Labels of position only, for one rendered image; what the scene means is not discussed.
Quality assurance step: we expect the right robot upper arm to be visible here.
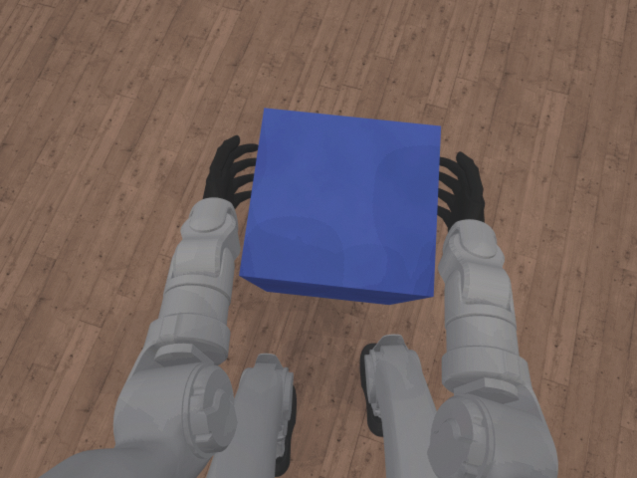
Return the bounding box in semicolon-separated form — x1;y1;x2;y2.
427;393;558;478

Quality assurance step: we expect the robot right forearm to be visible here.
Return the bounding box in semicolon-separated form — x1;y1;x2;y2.
438;219;558;474

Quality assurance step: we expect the left robot upper arm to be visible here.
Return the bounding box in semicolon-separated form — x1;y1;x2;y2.
39;361;238;478

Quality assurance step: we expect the robot right shin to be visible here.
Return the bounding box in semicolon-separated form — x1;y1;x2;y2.
371;335;422;416

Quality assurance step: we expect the robot left forearm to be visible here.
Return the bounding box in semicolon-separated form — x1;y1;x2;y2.
113;197;241;441

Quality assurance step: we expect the robot right thigh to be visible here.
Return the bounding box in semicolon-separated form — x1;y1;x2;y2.
364;345;438;478

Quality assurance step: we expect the right robot hand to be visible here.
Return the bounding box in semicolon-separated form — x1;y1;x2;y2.
437;151;485;232

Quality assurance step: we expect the carton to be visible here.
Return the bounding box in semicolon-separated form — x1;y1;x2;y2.
239;108;441;305

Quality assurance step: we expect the left robot hand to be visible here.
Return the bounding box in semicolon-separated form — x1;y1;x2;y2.
203;135;258;209

